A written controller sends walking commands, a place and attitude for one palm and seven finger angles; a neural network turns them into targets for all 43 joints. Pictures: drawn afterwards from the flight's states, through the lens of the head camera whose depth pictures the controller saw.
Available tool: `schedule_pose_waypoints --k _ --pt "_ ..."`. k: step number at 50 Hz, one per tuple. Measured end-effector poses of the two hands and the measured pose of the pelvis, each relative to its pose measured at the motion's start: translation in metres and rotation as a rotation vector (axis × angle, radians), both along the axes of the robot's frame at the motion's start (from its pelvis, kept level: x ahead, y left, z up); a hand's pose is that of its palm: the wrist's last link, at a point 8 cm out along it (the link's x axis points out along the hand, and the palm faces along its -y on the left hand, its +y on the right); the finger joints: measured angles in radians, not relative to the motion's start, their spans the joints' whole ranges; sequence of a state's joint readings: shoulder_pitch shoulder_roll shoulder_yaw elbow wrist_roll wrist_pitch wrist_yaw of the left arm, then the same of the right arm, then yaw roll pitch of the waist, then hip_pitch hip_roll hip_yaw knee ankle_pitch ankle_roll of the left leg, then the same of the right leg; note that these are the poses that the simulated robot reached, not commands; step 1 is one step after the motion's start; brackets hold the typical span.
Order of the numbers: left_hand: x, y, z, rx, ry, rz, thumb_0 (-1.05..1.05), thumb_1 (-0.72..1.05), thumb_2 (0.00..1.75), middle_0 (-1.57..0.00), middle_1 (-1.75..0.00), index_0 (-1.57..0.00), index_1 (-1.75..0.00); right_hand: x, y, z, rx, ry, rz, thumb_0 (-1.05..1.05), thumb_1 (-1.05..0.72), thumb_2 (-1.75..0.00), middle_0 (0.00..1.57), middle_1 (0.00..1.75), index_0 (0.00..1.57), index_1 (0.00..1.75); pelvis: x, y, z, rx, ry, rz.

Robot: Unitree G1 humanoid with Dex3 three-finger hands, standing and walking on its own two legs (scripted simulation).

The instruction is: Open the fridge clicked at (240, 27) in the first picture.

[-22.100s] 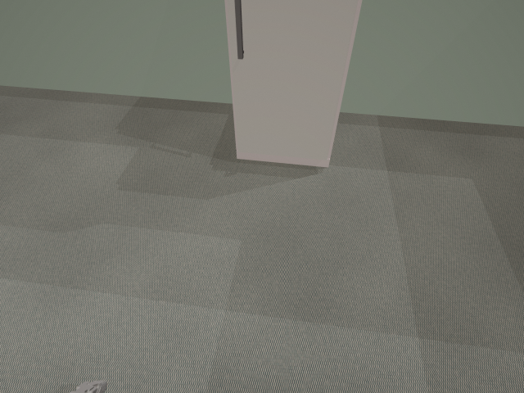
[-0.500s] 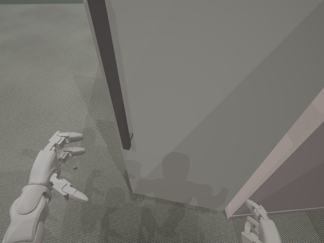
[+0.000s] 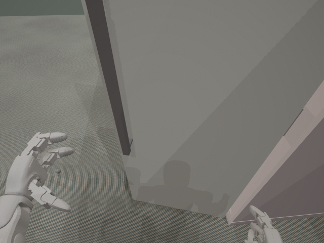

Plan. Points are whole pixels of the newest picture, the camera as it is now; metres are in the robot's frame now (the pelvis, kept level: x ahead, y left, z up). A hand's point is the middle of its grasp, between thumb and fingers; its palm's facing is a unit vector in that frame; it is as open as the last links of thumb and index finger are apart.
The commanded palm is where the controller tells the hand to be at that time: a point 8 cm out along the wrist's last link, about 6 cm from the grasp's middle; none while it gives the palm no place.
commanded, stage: draw the hand back to the body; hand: left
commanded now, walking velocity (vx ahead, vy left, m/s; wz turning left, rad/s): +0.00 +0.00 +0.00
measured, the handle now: (118, 93) +0.44 +0.15 +0.16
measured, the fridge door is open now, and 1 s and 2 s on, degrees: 74 74 74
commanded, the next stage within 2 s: step back with the hand held close in 1.22 s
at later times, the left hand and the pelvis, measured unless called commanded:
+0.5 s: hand (27, 166) +0.22 +0.28 +0.14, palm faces +0.43 -0.83 -0.34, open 12.2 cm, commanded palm +0.17 +0.31 +0.17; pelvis +0.01 +0.01 +0.03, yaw +0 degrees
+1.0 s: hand (9, 156) +0.21 +0.28 +0.20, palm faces +0.49 -0.79 -0.38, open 7.7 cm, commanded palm +0.16 +0.31 +0.21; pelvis +0.02 +0.00 +0.04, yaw +0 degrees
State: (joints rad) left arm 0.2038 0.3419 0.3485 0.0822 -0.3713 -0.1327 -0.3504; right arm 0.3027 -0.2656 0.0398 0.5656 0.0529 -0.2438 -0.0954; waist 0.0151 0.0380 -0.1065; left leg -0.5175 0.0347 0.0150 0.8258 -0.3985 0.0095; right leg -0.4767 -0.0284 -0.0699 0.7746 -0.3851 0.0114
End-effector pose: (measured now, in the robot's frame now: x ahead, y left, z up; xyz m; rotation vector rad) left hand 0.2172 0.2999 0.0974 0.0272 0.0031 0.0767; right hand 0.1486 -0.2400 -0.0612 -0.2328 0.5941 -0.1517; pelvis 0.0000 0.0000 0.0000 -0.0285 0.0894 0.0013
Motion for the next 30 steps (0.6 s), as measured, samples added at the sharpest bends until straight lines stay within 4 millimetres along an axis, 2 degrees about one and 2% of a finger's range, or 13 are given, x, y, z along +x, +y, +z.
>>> schedule_pose_waypoints --k 8,11,19,30 --pt "-0.016 0.003 0.014 0.01 -0.015 0.012 -0.02 -0.52 0.22 -0.25 -1.13 -0.25 -1.13 0.018 0.008 0.011 -0.01 -0.057 0.039 0.01 -0.9 -0.9 0.2 0.3 0.2 0.3 0.0 0.003 0.004 -0.006 -0.033 0.015" --pt "-0.018 0.006 0.024 0.14 0.015 0.119 -0.02 -0.47 0.25 -0.25 -1.1 -0.25 -1.1 0.025 0.014 0.016 -0.018 -0.06 0.059 0.01 -0.9 -0.9 0.2 0.3 0.2 0.3 0.001 0.003 0.008 -0.003 -0.052 0.011" --pt "-0.034 0.012 0.046 0.293 0.028 0.326 -0.02 -0.23 0.36 -0.24 -0.96 -0.24 -0.96 0.036 0.032 0.022 0.002 -0.021 0.087 0.01 -0.9 -0.9 0.2 0.3 0.2 0.3 0.008 0.008 0.022 0.006 -0.095 0.007" --pt "-0.035 0.016 0.079 0.359 -0.038 0.385 -0.01 0.15 0.55 -0.23 -0.73 -0.23 -0.74 0.045 0.042 0.02 0.027 0.031 0.114 0.01 -0.9 -0.9 0.2 0.3 0.2 0.3 0.02 0.011 0.031 0.017 -0.137 0.003"
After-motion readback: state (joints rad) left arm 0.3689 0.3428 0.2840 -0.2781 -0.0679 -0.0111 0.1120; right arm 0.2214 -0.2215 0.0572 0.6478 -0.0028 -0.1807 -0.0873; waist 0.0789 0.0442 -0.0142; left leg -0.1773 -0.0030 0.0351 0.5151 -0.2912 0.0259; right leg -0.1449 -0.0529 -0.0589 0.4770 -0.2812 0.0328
